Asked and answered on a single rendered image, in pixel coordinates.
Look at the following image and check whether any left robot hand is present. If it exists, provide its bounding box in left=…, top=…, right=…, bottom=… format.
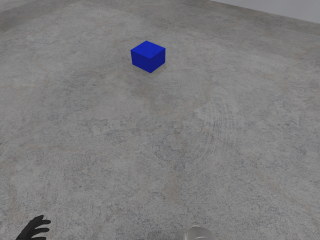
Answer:
left=15, top=215, right=51, bottom=240

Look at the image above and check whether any carton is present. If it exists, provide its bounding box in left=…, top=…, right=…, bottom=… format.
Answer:
left=130, top=40, right=166, bottom=73

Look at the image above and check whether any robot right thigh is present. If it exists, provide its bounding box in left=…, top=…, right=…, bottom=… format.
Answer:
left=183, top=226, right=218, bottom=240

